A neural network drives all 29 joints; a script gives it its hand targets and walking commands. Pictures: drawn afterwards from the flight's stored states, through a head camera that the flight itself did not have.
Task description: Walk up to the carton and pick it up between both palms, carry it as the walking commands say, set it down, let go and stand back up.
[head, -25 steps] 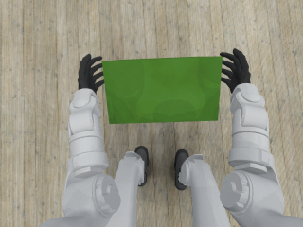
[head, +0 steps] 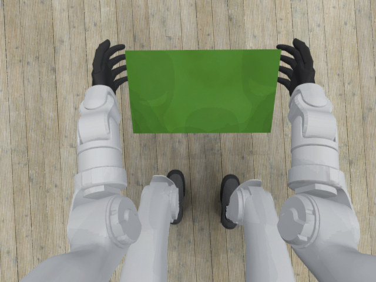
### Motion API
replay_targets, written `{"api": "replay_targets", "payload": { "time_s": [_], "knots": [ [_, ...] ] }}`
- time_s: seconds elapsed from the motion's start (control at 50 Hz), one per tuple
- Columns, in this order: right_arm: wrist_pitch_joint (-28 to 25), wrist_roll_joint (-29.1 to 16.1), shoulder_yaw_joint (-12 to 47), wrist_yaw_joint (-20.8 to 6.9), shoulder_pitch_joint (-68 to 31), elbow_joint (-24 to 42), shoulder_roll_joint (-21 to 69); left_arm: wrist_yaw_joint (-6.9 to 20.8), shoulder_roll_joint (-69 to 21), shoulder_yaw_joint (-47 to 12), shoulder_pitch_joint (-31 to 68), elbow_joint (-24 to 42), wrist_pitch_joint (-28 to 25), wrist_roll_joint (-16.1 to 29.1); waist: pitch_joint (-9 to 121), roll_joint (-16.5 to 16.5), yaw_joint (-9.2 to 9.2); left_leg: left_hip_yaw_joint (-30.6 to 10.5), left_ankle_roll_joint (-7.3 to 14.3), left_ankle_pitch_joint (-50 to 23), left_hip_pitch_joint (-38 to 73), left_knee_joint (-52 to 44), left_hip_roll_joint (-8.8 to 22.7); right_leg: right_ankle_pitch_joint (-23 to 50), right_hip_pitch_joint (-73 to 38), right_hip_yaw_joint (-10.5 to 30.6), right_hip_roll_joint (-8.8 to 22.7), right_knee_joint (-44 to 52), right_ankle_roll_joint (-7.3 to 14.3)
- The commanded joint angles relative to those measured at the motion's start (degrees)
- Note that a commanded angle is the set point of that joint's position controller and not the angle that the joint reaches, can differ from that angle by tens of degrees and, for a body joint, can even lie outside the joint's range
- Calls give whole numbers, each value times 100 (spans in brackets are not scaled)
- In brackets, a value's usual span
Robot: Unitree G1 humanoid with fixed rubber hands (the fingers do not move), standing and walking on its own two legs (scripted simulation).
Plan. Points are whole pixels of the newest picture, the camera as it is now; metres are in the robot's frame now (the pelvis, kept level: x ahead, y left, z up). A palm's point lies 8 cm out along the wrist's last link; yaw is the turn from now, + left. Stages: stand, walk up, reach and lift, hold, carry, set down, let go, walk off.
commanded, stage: set down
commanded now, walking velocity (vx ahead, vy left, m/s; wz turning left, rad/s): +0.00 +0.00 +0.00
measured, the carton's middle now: (199, 85) +0.50 +0.03 -0.24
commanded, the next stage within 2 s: none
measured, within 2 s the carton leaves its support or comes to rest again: neither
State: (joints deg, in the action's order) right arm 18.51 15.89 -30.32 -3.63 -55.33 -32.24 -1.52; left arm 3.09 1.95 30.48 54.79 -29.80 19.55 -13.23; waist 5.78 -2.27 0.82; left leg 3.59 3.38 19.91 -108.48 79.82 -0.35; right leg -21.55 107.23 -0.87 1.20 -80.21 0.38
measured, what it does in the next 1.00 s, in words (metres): lowers itself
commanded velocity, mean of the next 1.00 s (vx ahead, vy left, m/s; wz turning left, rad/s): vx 0.00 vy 0.00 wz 0.00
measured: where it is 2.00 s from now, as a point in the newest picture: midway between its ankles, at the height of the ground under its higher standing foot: (201, 208)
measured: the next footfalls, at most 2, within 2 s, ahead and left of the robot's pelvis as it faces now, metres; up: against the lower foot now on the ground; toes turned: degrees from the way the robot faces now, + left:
none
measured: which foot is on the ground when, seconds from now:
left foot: down 0.00-1.00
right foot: down 0.00-1.00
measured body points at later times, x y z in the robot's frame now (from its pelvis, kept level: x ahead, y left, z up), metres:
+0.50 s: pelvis +0.00 -0.01 -0.05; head +0.36 +0.00 +0.22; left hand +0.52 +0.19 -0.21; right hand +0.54 -0.18 -0.21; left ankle +0.11 +0.08 -0.54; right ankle +0.11 -0.13 -0.54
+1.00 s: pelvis -0.02 +0.00 -0.13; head +0.36 +0.03 +0.10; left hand +0.53 +0.21 -0.31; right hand +0.55 -0.16 -0.30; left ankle +0.11 +0.08 -0.54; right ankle +0.11 -0.13 -0.54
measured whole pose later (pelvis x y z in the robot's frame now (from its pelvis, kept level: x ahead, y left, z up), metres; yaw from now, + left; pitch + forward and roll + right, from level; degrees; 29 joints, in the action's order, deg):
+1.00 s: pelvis -0.02 +0.00 -0.13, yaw +1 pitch +43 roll -2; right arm 17.4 6.4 -21.7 2.5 -77.1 -42.0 -14.4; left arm -0.4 14.8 22.4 77.4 -40.0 18.0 -3.3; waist -16.4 -2.3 0.8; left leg 3.6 3.7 25.4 -125.8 108.1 -0.3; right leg -28.1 123.8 -0.7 1.2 -108.8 -0.2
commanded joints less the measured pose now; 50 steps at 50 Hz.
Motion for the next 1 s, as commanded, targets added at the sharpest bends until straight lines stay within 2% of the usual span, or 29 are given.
{"api": "replay_targets", "payload": {
  "time_s": [0.0, 0.06, 0.08, 0.1, 0.12, 0.14, 0.16, 0.18, 0.2, 0.28, 0.3, 0.36, 0.38, 0.44, 0.46, 0.48, 0.56, 0.58, 0.62, 0.66, 0.68, 0.72, 0.74, 0.78, 0.84, 0.9, 0.94, 0.96, 0.98],
  "knots": [
    [-304, -1412, 3028, -1739, -4334, 283, 3691, 1517, -4185, -3577, 4455, 192, -90, 1208, 5970, 790, -90, -979, -480, -779, 4234, 68, -399, 315, -390, -215, -736, -499, 82],
    [-299, -1804, 3464, -1647, -5175, 917, 3617, 1278, -3842, -3996, 5077, 700, -130, 1563, 6885, 456, 66, -1033, -441, -1121, 4610, 303, -419, 528, -657, -202, -758, -677, 16],
    [-332, -1934, 3601, -1585, -5336, 1248, 3366, 1248, -3971, -4146, 5162, 720, -85, 1706, 7415, 704, -68, -910, -490, -1267, 4866, 420, -433, 622, -952, -213, -739, -687, 51],
    [-314, -1965, 3645, -1565, -5440, 1134, 3326, 1205, -4007, -4177, 5099, 509, -63, 1745, 7268, 574, -107, -1041, -428, -1122, 4921, 394, -440, 474, -668, -323, -748, -825, 29],
    [-286, -2067, 3849, -1521, -5307, 1436, 3485, 1075, -3851, -4277, 5283, 1235, -131, 1875, 8097, 440, 24, -994, -440, -1635, 5336, 531, -485, 835, -1134, -254, -744, -814, -9],
    [-240, -1990, 3715, -1516, -5094, 889, 3336, 1078, -3801, -4237, 5247, 901, -113, 1842, 7586, 481, -125, -946, -446, -1716, 5064, 638, -425, 754, -828, -291, -740, -891, 12],
    [-244, -2047, 3780, -1489, -5146, 1118, 3435, 1052, -3863, -4205, 5187, 1019, -94, 1804, 8141, 608, 45, -835, -445, -1804, 5268, 744, -487, 814, -1258, -259, -726, -948, 22],
    [-237, -1810, 3544, -1434, -4878, 652, 3424, 1108, -3904, -4115, 4880, 345, -88, 1743, 7654, 441, -235, -765, -435, -1398, 4709, 852, -481, 693, -1218, -289, -673, -960, -1],
    [-134, -1708, 3409, -1467, -4547, -93, 3764, 1175, -3921, -3916, 4826, 95, -75, 1631, 6865, 295, -133, -754, -377, -1149, 4242, 783, -494, 522, -1017, -305, -712, -1025, -11],
    [10, -1360, 2828, -1541, -4050, -500, 3947, 1363, -3940, -3578, 4683, -374, 5, 1326, 6145, 311, -260, -705, -285, -593, 3599, 860, -463, 266, -709, -271, -751, -1160, -14],
    [73, -1156, 2596, -1579, -3705, -1235, 3812, 1450, -3893, -3346, 4259, -1097, 81, 1091, 5024, 392, -259, -585, -291, -235, 2804, 855, -463, -123, -115, -297, -760, -1133, 44],
    [34, -1048, 2532, -1573, -3816, -1102, 3829, 1595, -3717, -3104, 4104, -1267, 13, 964, 4536, 307, -100, -349, -249, -367, 2005, 1113, -508, 184, -368, -80, -749, -1159, 39],
    [32, -1137, 2855, -1495, -3990, -841, 4013, 1640, -3575, -2976, 4150, -1219, -52, 994, 4831, -123, 105, -236, -235, -484, 1741, 1199, -563, 390, -1052, -21, -753, -1085, -50],
    [-198, -1443, 3188, -1396, -4478, -127, 3946, 1693, -3454, -3119, 4186, -989, -212, 1148, 5216, -66, 305, -299, -150, -981, 1443, 1454, -609, 989, -1283, 73, -693, -1444, -65],
    [-234, -1650, 3450, -1346, -4635, 148, 4032, 1695, -3326, -3361, 4520, -401, -344, 1438, 5994, -268, 278, -367, -171, -1391, 1693, 1538, -616, 1438, -1781, 50, -662, -1615, -134],
    [-256, -1642, 3442, -1275, -4630, -68, 3871, 1689, -3363, -3364, 4580, -721, -353, 1501, 5585, -204, 144, -330, -175, -1246, 1206, 1647, -617, 1442, -1612, 99, -671, -1675, -108],
    [-394, -2085, 4038, -1072, -4945, 673, 3887, 1569, -2933, -3878, 5085, 235, -597, 1978, 7102, -490, 155, -332, -175, -1898, 1544, 1916, -566, 2472, -2640, 166, -587, -2031, -133],
    [-394, -2226, 4186, -997, -4986, 614, 3955, 1517, -2801, -3972, 4979, -53, -591, 1956, 6996, -433, 375, -256, -191, -1914, 1384, 2002, -552, 2607, -2647, 293, -588, -2142, -122],
    [-466, -2395, 4362, -911, -5213, 703, 3888, 1451, -2668, -4021, 5198, 146, -631, 2123, 7207, -486, 231, -311, -190, -1918, 1311, 2186, -514, 2820, -2851, 295, -551, -2308, -137],
    [-567, -2459, 4236, -796, -5535, 894, 3420, 1373, -2884, -4038, 5084, -257, -569, 2142, 7151, -142, 173, -377, -190, -1775, 1601, 2223, -526, 2188, -2370, 165, -572, -2428, -66],
    [-589, -2462, 4233, -763, -5562, 892, 3364, 1313, -2731, -4095, 5271, -222, -598, 2194, 7309, -331, 83, -409, -216, -1791, 1741, 2319, -491, 2188, -2452, 73, -599, -2528, -55],
    [-591, -2379, 4044, -670, -5552, 630, 3047, 1246, -2766, -4076, 5411, -267, -573, 2263, 7097, -94, -122, -448, -290, -1606, 2011, 2386, -448, 1685, -2089, -32, -600, -2533, -44],
    [-590, -2393, 3937, -651, -5502, 425, 2989, 1217, -2731, -4237, 5738, -170, -553, 2313, 7022, 127, -275, -439, -327, -1555, 2176, 2373, -403, 1609, -2074, -87, -617, -2538, -11],
    [-518, -2250, 3668, -658, -5436, -337, 2805, 1196, -2638, -4021, 5746, -710, -441, 2106, 5898, 355, -217, -431, -374, -965, 1946, 2386, -391, 875, -1292, -99, -601, -2521, 47],
    [-434, -1976, 3015, -763, -5284, -1057, 2401, 1185, -2532, -4044, 5954, -1017, -313, 1983, 4648, 673, -602, -642, -340, -45, 1929, 2354, -293, -210, -157, -239, -577, -2661, 127],
    [-453, -1899, 2837, -918, -5243, -1109, 2272, 1134, -2438, -3845, 6068, -1074, -316, 1795, 3864, 750, -570, -648, -308, 152, 1899, 2337, -292, -365, 222, -255, -570, -2650, 143],
    [-470, -2020, 2886, -955, -5564, -1180, 2197, 1074, -2404, -3705, 5909, -1443, -286, 1752, 3596, 662, -300, -597, -291, 307, 1926, 2481, -298, -624, 231, -255, -512, -2797, 106],
    [-536, -2095, 2802, -967, -5747, -931, 1994, 1030, -2392, -3760, 6106, -1164, -323, 1841, 3993, 788, -469, -714, -256, 107, 2266, 2499, -280, -494, 244, -308, -494, -2897, 114],
    [-531, -2152, 2932, -979, -5820, -957, 2072, 998, -2403, -3733, 6179, -1242, -322, 1840, 4081, 759, -335, -694, -272, -115, 2377, 2635, -273, -445, 307, -221, -495, -2876, 154]
  ]
}}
